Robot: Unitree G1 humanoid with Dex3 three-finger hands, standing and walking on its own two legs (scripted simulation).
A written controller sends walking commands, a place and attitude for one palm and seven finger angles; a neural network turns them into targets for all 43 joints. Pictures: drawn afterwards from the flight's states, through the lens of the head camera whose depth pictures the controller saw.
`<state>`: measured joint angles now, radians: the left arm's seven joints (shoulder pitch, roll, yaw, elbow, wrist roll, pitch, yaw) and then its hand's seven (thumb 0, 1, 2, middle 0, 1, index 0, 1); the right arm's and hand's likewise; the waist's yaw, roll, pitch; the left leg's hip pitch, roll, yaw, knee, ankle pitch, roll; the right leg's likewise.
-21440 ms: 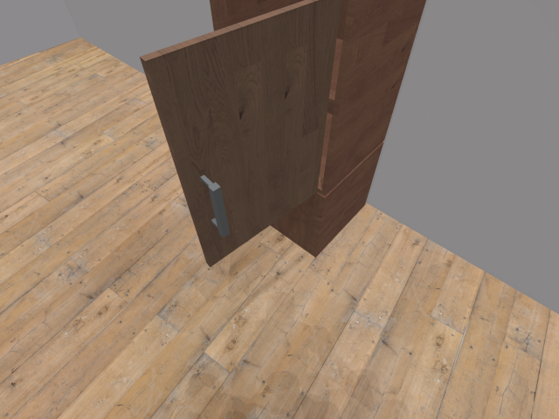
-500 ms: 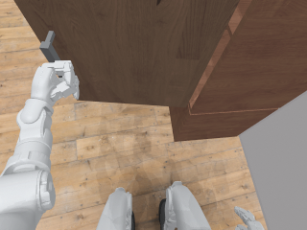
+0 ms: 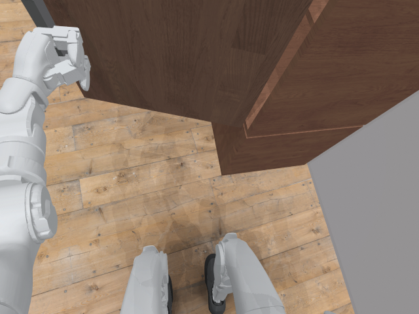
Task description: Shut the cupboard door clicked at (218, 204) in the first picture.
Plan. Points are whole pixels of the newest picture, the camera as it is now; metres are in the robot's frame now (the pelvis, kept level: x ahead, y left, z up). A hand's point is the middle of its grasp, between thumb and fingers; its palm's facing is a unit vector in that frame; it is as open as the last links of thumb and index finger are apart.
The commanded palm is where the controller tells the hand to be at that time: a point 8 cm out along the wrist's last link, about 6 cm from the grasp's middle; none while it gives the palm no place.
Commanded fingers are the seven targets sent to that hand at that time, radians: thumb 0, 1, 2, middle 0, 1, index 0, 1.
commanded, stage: push the door shut along its arc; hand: left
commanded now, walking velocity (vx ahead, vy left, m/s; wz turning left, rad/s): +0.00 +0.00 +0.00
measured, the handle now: (58, 31) +0.61 +0.22 +0.05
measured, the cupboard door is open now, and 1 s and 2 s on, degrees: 72 63 59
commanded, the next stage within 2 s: pull the fist back off the door in 0.86 s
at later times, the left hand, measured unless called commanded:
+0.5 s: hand (111, 42) +0.59 +0.14 +0.05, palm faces -0.36 -0.93 -0.02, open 3.1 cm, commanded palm +0.60 +0.16 +0.05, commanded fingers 0.00 0.90 0.90 -1.30 -1.50 -1.30 -1.50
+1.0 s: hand (121, 31) +0.61 +0.12 +0.06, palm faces -0.38 -0.92 +0.00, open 3.4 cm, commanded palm +0.63 +0.10 +0.05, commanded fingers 0.00 0.90 0.90 -1.30 -1.50 -1.30 -1.50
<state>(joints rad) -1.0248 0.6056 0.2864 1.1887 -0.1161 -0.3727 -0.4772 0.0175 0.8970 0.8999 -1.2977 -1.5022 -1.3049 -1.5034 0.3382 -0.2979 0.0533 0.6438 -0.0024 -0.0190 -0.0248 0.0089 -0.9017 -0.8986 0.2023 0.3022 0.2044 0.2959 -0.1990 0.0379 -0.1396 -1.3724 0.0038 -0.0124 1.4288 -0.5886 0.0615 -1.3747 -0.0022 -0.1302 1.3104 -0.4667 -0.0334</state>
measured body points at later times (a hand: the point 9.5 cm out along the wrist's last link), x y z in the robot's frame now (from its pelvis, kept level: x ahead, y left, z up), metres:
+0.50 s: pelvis +0.01 +0.00 -0.01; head +0.22 +0.03 +0.39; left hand +0.60 +0.19 +0.06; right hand +0.00 -0.26 -0.10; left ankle +0.03 +0.08 -0.59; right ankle +0.07 -0.11 -0.59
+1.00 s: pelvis +0.01 +0.00 -0.02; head +0.23 +0.05 +0.37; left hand +0.62 +0.17 +0.06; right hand -0.01 -0.28 -0.10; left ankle +0.03 +0.08 -0.59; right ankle +0.07 -0.11 -0.59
